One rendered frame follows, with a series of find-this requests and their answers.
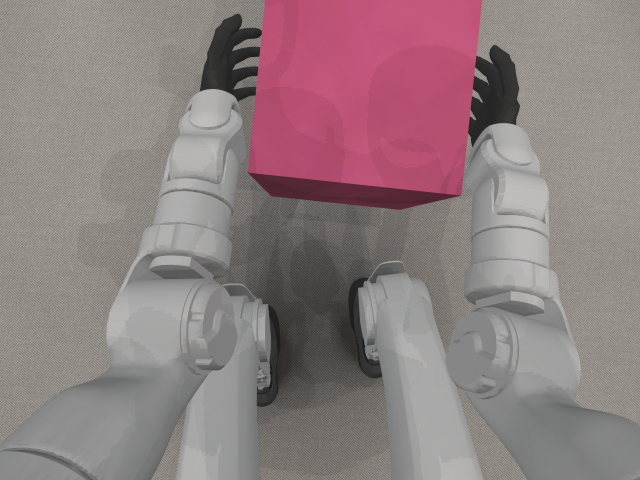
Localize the right robot thigh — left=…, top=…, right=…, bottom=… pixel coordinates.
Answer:
left=358, top=273, right=484, bottom=480

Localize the left robot forearm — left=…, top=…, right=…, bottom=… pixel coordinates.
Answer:
left=106, top=89, right=246, bottom=354

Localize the right robot forearm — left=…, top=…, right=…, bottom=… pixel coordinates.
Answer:
left=464, top=123, right=576, bottom=347

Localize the carton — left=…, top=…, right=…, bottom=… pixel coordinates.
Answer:
left=248, top=0, right=482, bottom=210

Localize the right robot hand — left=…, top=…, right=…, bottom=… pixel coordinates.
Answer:
left=468, top=45, right=520, bottom=147

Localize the robot right upper arm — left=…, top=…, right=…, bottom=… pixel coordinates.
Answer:
left=445, top=307, right=640, bottom=480

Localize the left robot hand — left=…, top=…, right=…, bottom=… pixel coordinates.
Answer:
left=200, top=14, right=262, bottom=102

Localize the robot left upper arm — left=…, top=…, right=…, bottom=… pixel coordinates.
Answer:
left=0, top=278, right=238, bottom=480

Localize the robot left foot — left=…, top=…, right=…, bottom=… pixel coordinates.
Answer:
left=257, top=305, right=280, bottom=407

